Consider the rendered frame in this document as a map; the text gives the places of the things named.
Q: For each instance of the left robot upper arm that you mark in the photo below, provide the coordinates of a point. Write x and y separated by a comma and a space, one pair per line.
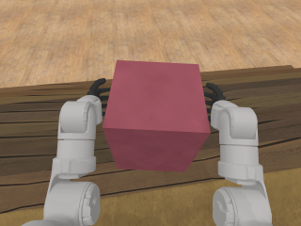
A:
71, 203

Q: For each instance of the carton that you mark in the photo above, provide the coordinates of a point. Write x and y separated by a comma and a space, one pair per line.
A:
156, 116

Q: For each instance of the right robot upper arm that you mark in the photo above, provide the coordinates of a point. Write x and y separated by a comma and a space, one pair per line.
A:
240, 206

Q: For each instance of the right robot forearm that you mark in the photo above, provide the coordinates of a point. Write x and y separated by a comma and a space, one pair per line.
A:
238, 139

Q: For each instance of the left robot hand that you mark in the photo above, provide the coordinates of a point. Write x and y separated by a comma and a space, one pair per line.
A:
93, 90

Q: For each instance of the right robot hand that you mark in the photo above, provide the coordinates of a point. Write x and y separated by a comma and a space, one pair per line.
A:
218, 96

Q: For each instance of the left robot forearm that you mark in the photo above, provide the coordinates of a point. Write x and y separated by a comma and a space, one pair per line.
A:
75, 147

